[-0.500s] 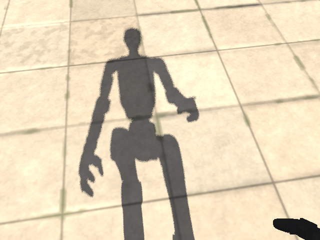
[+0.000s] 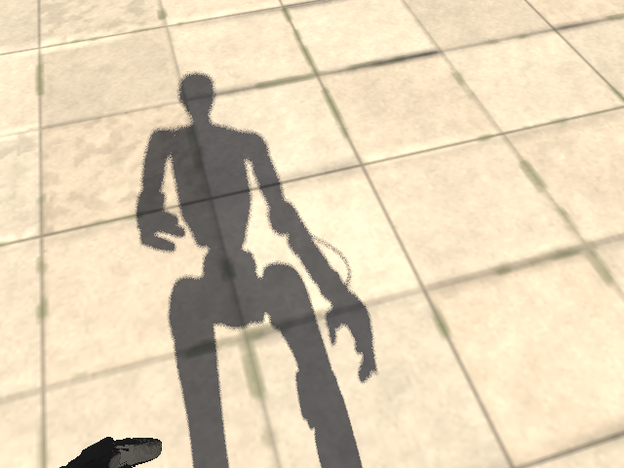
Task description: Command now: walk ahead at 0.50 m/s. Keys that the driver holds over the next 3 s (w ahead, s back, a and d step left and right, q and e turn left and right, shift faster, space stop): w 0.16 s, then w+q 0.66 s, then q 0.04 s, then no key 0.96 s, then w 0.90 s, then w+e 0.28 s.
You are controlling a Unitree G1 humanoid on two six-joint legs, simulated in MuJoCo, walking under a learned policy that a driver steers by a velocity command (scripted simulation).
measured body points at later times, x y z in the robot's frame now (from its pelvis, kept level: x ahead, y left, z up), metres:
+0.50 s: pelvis +0.28 +0.01 +0.00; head +0.31 +0.02 +0.45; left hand +0.26 +0.29 -0.13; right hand +0.50 -0.20 -0.10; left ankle +0.43 +0.14 -0.71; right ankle +0.13 -0.11 -0.72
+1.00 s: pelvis +0.57 +0.07 +0.00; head +0.60 +0.09 +0.45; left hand +0.69 +0.38 -0.07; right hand +0.72 -0.19 -0.11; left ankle +0.43 +0.13 -0.72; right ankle +0.76 +0.02 -0.72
